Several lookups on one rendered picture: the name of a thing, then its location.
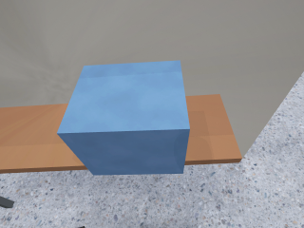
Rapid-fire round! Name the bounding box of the table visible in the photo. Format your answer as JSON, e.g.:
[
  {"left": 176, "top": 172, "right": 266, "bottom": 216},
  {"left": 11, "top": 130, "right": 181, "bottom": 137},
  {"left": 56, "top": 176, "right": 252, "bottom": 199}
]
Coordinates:
[{"left": 0, "top": 94, "right": 242, "bottom": 209}]

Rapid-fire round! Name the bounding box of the carton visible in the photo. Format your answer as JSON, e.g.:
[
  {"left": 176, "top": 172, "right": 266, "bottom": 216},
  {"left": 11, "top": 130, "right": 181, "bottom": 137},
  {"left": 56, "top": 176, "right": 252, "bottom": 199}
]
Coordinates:
[{"left": 57, "top": 60, "right": 190, "bottom": 176}]

